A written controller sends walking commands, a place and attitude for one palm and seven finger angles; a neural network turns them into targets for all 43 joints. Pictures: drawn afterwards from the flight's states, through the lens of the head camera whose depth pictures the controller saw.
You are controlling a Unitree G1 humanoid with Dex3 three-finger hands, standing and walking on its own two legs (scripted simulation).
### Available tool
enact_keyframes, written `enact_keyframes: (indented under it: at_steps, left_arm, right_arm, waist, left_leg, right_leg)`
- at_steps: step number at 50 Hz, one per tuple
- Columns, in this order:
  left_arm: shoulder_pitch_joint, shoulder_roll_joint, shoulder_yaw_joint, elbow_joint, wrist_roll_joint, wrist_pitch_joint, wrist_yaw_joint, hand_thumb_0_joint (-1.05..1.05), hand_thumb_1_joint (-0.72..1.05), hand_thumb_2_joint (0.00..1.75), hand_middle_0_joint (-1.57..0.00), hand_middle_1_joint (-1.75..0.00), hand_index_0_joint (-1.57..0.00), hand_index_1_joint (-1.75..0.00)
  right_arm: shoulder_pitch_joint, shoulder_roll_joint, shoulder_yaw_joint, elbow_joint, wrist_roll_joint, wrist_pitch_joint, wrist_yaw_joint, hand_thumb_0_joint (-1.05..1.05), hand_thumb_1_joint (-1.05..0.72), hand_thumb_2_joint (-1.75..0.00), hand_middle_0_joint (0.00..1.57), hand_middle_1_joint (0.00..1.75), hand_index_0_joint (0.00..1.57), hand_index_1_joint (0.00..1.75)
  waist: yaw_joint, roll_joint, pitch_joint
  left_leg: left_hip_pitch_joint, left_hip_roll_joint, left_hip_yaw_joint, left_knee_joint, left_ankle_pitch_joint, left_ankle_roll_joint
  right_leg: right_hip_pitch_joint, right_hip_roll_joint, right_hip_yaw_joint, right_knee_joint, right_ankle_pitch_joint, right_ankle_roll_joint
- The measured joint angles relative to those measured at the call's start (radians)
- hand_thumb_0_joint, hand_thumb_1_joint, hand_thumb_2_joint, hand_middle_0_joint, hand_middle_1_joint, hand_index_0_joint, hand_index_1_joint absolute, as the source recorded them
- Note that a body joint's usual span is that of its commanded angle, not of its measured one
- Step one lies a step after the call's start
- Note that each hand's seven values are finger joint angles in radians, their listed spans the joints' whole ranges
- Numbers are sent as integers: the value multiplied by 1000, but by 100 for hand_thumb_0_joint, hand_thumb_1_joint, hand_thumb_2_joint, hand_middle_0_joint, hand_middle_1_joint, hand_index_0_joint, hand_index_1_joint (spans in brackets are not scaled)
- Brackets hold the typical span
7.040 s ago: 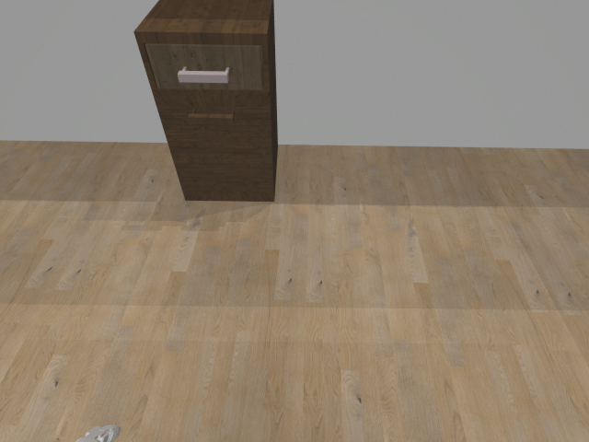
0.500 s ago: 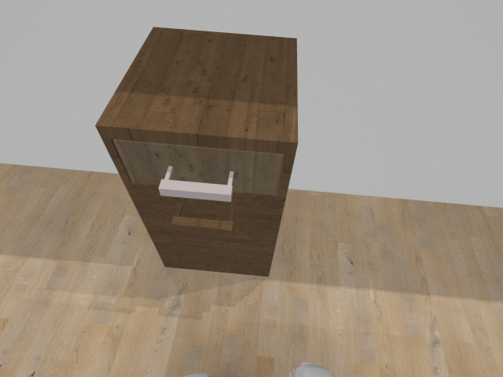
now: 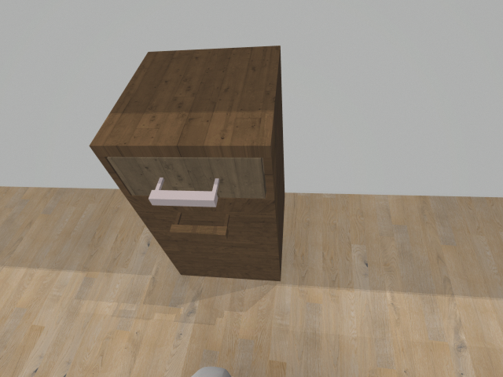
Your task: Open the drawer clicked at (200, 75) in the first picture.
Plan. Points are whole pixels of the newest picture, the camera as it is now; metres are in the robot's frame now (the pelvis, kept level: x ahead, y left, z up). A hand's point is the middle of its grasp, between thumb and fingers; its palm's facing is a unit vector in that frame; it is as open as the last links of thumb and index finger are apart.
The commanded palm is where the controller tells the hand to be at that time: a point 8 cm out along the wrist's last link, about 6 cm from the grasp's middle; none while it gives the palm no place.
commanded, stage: come to a stop and stand still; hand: left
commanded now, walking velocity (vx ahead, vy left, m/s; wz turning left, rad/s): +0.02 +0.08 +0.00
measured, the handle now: (185, 190) +0.54 +0.23 -0.12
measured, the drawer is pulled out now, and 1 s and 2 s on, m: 0.00 0.00 0.00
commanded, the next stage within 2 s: look again from close up in 0.62 s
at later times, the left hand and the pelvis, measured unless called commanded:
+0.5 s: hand out of the picture -0.01 +0.26 -0.18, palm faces +0.04 -0.98 -0.20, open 7.4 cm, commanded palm none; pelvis -0.01 +0.07 -0.01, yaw -1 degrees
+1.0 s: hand out of the picture +0.01 +0.25 -0.18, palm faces -0.02 -0.98 -0.22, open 7.3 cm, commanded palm none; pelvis -0.01 +0.08 -0.01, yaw -1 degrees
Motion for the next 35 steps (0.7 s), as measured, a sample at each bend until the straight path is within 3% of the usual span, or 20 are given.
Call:
enact_keyframes:
  at_steps: [7, 12, 15, 20, 23, 26, 30, 35]
  left_arm:
    - [34, 12, 3, 27, 12, 13, -11, 0, 90, 89, -21, -30, -20, -30]
    - [52, 40, 12, 65, -1, 37, -11, 0, 90, 89, -21, -30, -20, -30]
    - [53, 65, 19, 94, -2, 58, -6, 0, 90, 89, -21, -30, -20, -30]
    - [53, 56, 7, 123, -4, 45, -12, 0, 91, 90, -20, -30, -20, -30]
    - [44, 38, -6, 130, -8, 34, -11, 0, 91, 90, -20, -30, -20, -30]
    - [33, 23, -16, 140, -12, 16, -7, 0, 91, 90, -20, -30, -20, -30]
    - [21, -11, -32, 162, -12, 2, 2, 0, 92, 90, -20, -30, -20, -30]
    - [13, -3, -35, 167, -18, -4, 7, 1, 92, 90, -20, -30, -20, -30]
  right_arm:
    - [-9, 11, 16, 4, 10, -13, -1, 0, -91, -90, 20, 30, 20, 30]
    - [-12, 37, 36, -11, 12, -61, -10, 0, -91, -90, 20, 30, 20, 30]
    - [-1, 85, 56, -3, 4, -61, -15, 0, -91, -90, 20, 30, 20, 30]
    - [8, 110, 72, 21, 6, -70, -43, 0, -93, -90, 21, 30, 20, 30]
    - [7, 107, 74, 36, 6, -79, -46, 0, -94, -90, 21, 30, 20, 30]
    - [14, 109, 73, 54, 12, -89, -46, 0, -93, -90, 21, 30, 20, 30]
    - [29, 91, 67, 89, 18, -88, -47, 0, -93, -90, 21, 30, 20, 30]
    - [59, 110, 81, 125, 15, -91, -44, 0, -93, -90, 20, 30, 20, 30]
  waist:
    - [26, -29, -7]
    - [22, -48, -25]
    - [21, -96, -43]
    - [16, -98, -55]
    - [11, -91, -45]
    - [5, -91, -36]
    - [-16, -25, -35]
    - [-25, -29, -37]
  left_leg:
    - [119, 24, 34, -291, -62, 16]
    - [238, 27, 64, -585, 27, 45]
    - [244, 10, 76, -585, 35, 68]
    - [285, -8, 91, -672, 85, 90]
    - [291, -26, 104, -685, 89, 99]
    - [282, -46, 119, -656, 70, 99]
    - [294, -19, 107, -653, 65, 99]
    - [317, -13, 104, -684, 73, 85]
  right_leg:
    - [-7, -12, -1, -22, 29, 24]
    - [-48, -1, -4, 54, -1, 55]
    - [-80, 12, 31, 171, -149, 36]
    - [-81, 35, 37, 297, -166, 31]
    - [-26, 36, 25, 203, -166, 37]
    - [56, 36, 23, 25, -60, 25]
    - [92, 63, 8, -22, -61, 12]
    - [113, 71, 5, -47, -53, 7]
